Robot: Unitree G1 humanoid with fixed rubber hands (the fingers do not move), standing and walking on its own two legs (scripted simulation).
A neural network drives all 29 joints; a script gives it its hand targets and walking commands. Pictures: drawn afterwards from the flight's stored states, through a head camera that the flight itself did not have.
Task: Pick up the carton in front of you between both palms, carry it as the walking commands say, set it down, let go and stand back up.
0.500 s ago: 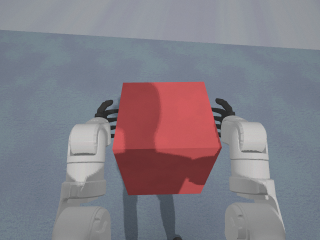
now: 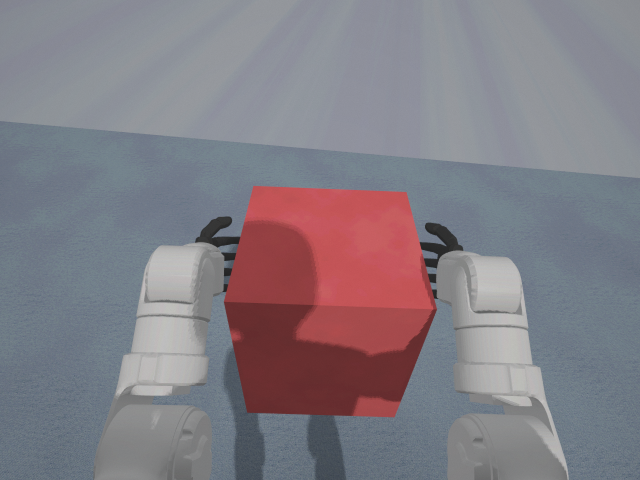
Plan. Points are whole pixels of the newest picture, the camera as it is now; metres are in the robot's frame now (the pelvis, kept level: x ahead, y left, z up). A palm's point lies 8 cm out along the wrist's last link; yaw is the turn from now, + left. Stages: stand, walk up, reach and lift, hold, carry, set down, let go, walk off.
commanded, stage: carry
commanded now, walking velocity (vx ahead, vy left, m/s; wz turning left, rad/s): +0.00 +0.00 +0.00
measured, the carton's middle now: (325, 304) +0.35 +0.00 +0.05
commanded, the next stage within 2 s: hold in 1.14 s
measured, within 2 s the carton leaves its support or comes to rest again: neither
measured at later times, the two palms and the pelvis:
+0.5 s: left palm (197, 336) +0.27 +0.16 +0.07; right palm (440, 343) +0.28 -0.14 +0.07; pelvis -0.02 +0.01 +0.00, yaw +0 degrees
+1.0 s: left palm (191, 367) +0.25 +0.16 +0.05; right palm (438, 373) +0.25 -0.14 +0.05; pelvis -0.04 +0.01 +0.00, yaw +0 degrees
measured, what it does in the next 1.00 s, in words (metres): stands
